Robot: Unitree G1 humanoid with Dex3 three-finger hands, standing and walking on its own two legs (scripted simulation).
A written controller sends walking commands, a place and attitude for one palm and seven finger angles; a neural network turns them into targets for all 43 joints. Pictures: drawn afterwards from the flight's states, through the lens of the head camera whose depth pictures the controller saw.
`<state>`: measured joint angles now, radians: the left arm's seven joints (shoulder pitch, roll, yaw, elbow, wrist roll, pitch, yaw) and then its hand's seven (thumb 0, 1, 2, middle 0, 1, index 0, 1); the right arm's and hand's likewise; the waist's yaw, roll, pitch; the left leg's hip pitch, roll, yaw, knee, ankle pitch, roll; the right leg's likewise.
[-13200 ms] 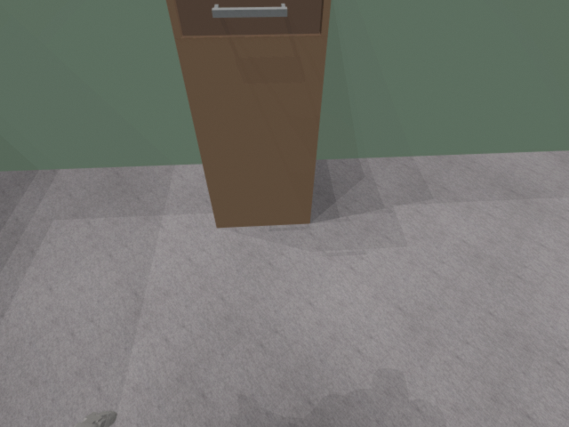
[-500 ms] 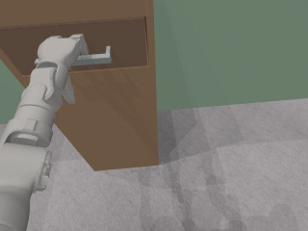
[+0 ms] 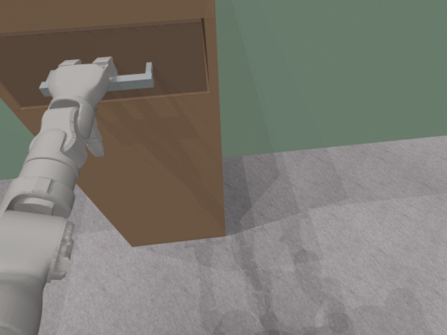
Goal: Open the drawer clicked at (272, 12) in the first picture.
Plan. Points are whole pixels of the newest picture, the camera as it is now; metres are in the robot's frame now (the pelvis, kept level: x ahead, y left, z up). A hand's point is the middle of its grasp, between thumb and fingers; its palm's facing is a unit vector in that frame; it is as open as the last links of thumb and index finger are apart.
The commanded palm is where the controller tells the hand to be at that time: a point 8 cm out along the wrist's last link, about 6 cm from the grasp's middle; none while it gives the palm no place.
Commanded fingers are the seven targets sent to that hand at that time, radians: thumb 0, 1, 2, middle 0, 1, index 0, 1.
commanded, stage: lower the fingers behind the handle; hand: left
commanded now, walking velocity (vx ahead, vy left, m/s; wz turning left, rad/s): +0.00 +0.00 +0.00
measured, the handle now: (100, 78) +0.54 +0.22 +0.16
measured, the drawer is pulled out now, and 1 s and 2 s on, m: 0.00 0.00 0.02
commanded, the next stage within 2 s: close the thumb around the handle in 0.20 s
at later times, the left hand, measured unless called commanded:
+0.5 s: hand (97, 106) +0.49 +0.23 +0.14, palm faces +0.01 +0.00 -1.00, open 12.7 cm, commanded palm +0.47 +0.23 +0.20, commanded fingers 0.00 0.12 0.56 -0.34 -1.27 -0.34 -1.27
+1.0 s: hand (94, 107) +0.49 +0.23 +0.14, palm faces +0.01 +0.00 -1.00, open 5.3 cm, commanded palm +0.46 +0.23 +0.20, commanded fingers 0.00 0.90 0.90 -0.40 -1.35 -0.40 -1.35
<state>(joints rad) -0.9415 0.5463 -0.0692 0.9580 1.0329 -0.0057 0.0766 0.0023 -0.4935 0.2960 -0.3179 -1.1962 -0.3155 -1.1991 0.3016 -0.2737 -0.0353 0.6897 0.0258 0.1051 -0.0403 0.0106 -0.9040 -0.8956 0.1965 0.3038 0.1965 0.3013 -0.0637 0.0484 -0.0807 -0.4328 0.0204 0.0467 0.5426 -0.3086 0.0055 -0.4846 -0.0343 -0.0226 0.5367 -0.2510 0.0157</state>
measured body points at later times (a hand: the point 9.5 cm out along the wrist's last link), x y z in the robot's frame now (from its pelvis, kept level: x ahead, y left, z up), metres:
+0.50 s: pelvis +0.00 +0.00 +0.00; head +0.06 -0.02 +0.44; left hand +0.48 +0.22 +0.19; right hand +0.06 -0.27 -0.14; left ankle -0.03 +0.12 -0.73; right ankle +0.00 -0.13 -0.73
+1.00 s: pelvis +0.00 +0.00 +0.00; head +0.06 -0.02 +0.45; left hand +0.48 +0.23 +0.19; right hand +0.07 -0.27 -0.13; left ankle -0.03 +0.12 -0.73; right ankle +0.00 -0.13 -0.73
